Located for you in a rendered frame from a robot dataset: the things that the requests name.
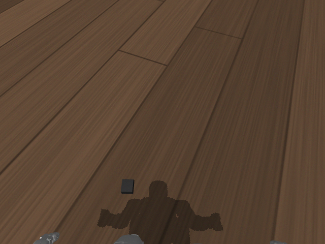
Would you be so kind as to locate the left robot hand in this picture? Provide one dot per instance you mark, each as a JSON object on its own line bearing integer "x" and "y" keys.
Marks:
{"x": 48, "y": 238}

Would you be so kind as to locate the small box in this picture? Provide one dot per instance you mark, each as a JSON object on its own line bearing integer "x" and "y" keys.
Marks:
{"x": 127, "y": 186}

